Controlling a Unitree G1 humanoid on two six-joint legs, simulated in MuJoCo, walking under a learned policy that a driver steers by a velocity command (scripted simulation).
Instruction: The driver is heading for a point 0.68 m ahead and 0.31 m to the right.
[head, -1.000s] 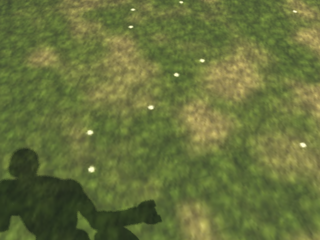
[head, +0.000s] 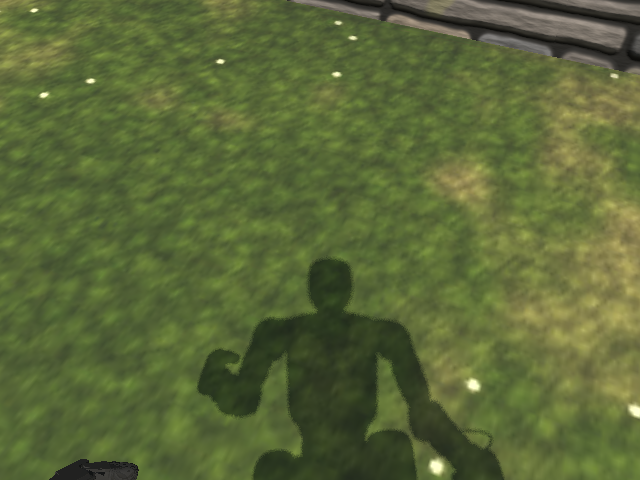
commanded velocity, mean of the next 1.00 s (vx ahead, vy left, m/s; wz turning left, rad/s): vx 0.84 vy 0.00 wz -0.61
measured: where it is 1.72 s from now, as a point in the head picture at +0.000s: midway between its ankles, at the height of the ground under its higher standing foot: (415, 282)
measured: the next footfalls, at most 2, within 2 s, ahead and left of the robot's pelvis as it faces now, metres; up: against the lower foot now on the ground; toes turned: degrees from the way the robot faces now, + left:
left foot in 0.40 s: +0.54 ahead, +0.06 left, +0.00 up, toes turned -18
right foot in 0.82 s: +0.84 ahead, -0.30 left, +0.00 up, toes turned -40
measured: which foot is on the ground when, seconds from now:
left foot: down 0.00-0.00, up 0.02-0.38, down 0.40-0.82, up 0.84-1.00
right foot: down 0.00-0.40, up 0.42-0.80, down 0.82-1.00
